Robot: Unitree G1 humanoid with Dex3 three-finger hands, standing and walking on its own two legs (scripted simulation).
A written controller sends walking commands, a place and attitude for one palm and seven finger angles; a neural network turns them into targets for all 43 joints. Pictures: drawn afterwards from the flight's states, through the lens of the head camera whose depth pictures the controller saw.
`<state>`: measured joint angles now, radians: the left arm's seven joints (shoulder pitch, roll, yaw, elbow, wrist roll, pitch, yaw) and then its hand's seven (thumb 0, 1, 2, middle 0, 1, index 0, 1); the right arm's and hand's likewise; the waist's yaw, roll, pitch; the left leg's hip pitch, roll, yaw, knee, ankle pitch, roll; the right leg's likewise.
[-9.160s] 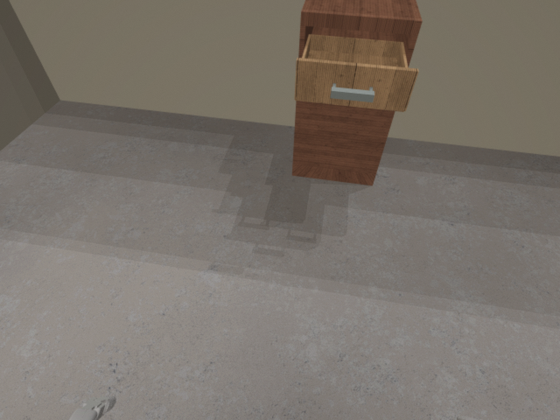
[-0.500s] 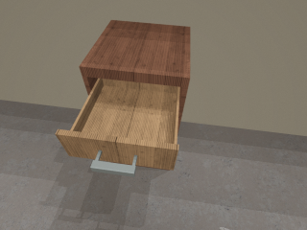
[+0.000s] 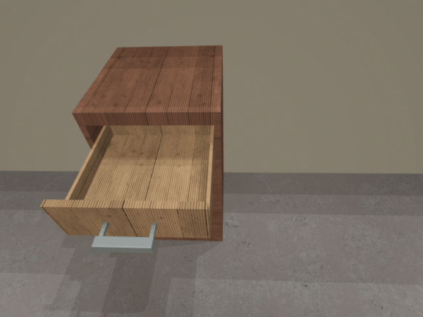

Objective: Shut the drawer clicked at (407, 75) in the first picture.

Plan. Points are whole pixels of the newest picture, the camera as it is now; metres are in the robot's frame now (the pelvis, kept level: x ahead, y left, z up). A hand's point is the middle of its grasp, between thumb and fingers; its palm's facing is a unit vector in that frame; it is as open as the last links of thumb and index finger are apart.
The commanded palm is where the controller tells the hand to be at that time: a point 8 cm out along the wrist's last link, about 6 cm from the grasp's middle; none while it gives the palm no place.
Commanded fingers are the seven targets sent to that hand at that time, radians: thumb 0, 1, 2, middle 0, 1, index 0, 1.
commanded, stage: come to a stop and stand still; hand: left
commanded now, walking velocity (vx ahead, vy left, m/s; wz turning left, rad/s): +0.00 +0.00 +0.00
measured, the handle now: (126, 235) +0.31 +0.23 -0.08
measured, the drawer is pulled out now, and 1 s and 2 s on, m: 0.29 0.29 0.28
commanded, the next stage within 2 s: look again from close up in 1.12 s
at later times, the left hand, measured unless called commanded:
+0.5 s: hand out of the picture +0.00 +0.14 -0.17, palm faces +0.07 -0.99 -0.16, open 7.4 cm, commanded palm none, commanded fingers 0.00 0.90 0.90 -0.20 -0.30 -0.20 -0.30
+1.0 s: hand out of the picture +0.02 +0.17 -0.17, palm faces +0.07 -0.98 -0.18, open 7.4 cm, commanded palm none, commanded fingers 0.00 0.90 0.90 -0.20 -0.30 -0.20 -0.30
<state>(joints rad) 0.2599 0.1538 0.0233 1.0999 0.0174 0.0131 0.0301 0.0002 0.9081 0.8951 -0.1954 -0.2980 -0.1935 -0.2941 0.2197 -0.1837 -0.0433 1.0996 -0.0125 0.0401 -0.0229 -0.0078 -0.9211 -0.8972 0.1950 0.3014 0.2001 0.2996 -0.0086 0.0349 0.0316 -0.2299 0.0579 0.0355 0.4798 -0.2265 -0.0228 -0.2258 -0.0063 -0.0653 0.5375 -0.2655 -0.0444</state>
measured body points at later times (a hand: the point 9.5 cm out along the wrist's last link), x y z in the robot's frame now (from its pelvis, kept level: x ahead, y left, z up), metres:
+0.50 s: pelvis +0.02 -0.01 +0.01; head +0.04 -0.02 +0.45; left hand +0.00 +0.20 -0.15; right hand -0.04 -0.20 -0.16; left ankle +0.04 +0.16 -0.74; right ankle +0.02 -0.09 -0.74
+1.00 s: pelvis +0.05 +0.01 +0.01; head +0.05 +0.01 +0.46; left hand +0.02 +0.22 -0.15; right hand +0.04 -0.20 -0.16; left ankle +0.04 +0.16 -0.74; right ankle +0.02 -0.09 -0.74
